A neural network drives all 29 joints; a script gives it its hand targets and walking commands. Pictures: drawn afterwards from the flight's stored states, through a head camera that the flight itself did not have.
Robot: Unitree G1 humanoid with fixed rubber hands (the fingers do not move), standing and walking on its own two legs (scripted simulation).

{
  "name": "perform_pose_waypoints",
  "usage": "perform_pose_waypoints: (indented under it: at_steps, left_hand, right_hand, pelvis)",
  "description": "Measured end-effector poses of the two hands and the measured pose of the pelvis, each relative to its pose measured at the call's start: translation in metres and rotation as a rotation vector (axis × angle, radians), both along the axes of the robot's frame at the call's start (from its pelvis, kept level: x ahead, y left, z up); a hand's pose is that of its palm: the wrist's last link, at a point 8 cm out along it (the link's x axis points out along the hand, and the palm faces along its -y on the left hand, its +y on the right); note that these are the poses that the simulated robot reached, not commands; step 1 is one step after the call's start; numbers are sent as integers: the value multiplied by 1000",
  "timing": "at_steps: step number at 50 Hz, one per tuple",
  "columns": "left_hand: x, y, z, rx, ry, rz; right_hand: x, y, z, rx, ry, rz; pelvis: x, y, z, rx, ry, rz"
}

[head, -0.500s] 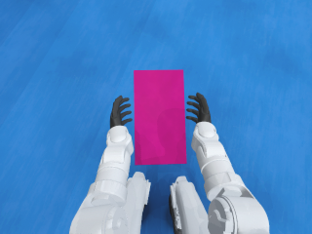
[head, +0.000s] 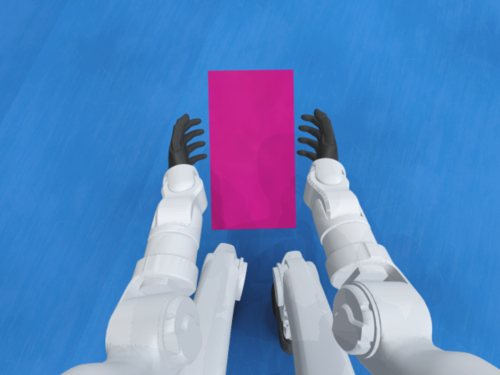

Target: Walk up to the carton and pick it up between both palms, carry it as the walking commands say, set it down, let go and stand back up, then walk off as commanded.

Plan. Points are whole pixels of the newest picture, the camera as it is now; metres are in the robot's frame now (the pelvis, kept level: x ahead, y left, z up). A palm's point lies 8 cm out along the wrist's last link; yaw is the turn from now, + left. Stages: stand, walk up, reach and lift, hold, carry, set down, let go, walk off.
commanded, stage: set down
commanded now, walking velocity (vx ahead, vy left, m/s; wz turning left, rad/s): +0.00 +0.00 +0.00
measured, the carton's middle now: (251, 153) +0.48 +0.04 -0.19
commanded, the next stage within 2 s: none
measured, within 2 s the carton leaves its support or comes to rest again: neither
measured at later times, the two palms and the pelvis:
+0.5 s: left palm (189, 166) +0.44 +0.15 -0.17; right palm (309, 157) +0.47 -0.08 -0.17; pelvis -0.01 +0.00 -0.07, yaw -1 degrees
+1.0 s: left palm (195, 166) +0.47 +0.15 -0.25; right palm (301, 158) +0.50 -0.07 -0.26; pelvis -0.02 +0.00 -0.12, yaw -1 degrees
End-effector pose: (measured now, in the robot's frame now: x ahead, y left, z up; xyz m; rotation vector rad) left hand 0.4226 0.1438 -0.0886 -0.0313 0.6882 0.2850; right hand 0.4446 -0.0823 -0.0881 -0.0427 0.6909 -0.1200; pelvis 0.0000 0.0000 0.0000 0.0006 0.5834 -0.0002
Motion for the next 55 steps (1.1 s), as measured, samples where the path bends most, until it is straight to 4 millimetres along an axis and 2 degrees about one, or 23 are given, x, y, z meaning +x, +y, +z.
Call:
perform_pose_waypoints:
  at_steps: [22,55]
  left_hand:
    - [19,6,-74,-9,13,10]
    - [52,11,-184,-15,32,-10]
  right_hand:
    - [26,5,-71,-14,9,31]
    - [59,7,-185,-15,33,61]
  pelvis:
    - [-13,3,-58,-8,61,-9]
    - [-20,5,-136,3,102,-22]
